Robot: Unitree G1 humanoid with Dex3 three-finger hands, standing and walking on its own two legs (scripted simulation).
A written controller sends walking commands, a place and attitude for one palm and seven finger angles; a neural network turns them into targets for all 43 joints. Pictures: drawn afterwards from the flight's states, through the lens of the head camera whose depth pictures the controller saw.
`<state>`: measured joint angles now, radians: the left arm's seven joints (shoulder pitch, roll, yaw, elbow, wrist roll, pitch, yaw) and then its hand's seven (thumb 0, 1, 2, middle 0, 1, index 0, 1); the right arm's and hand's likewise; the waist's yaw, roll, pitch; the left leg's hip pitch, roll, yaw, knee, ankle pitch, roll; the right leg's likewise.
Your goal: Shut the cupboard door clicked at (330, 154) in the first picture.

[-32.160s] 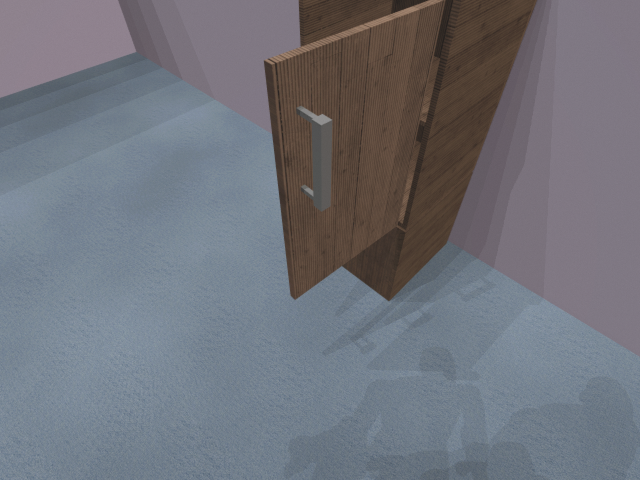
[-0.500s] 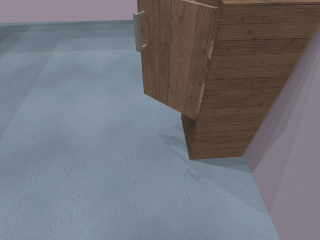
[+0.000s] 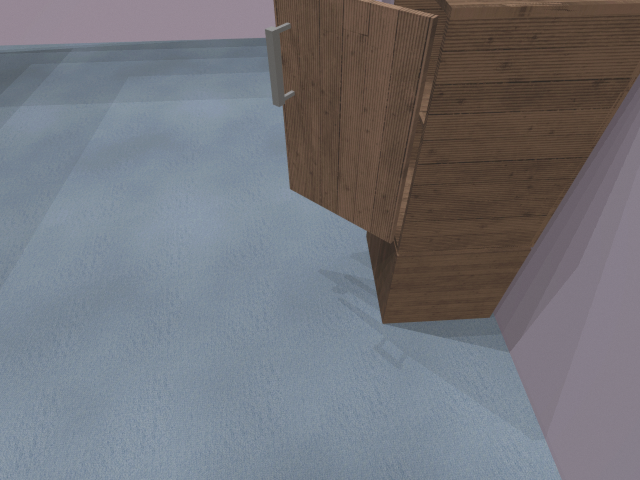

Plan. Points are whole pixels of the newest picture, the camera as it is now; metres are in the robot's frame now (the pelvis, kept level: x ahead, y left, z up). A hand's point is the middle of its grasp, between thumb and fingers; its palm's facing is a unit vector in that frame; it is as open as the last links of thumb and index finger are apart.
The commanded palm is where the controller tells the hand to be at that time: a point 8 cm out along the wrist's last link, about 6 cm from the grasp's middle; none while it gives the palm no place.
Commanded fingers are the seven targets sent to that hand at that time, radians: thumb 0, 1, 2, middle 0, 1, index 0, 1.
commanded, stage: walk to a spot facing it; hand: left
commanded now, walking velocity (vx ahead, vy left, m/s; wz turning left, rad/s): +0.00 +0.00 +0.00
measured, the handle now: (282, 65) +0.97 +0.15 +0.07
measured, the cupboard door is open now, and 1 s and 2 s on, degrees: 48 48 48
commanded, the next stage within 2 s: none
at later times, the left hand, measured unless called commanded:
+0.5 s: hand out of the picture +0.00 +0.23 -0.21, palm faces +0.19 -0.96 -0.21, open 7.4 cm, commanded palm none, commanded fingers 0.00 0.90 0.90 -0.20 -0.30 -0.20 -0.30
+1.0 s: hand out of the picture -0.05 +0.23 -0.16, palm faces +0.46 -0.83 -0.30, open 7.4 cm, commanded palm none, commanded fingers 0.00 0.90 0.90 -0.20 -0.30 -0.20 -0.30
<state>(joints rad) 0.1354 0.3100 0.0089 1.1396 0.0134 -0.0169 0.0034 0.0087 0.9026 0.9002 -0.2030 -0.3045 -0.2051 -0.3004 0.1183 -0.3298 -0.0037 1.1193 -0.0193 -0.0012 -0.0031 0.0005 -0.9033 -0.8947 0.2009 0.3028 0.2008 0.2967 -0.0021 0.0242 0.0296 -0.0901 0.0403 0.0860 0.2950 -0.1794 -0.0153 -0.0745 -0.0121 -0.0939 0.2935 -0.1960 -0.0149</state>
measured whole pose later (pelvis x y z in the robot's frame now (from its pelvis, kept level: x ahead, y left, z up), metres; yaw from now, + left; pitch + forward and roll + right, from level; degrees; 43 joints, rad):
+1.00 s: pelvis -0.04 +0.00 -0.01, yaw +29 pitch +1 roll +0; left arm 0.19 0.20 0.05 0.89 0.03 0.04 0.03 0.01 0.90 0.90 -0.20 -0.30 -0.20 -0.30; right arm 0.21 -0.27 -0.11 0.94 -0.03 0.08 0.01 0.00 -0.91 -0.90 0.20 0.30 0.20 0.30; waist -0.04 0.05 0.07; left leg -0.56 -0.07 -0.06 1.07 -0.40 -0.04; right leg -0.21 -0.05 -0.06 0.51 -0.31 0.02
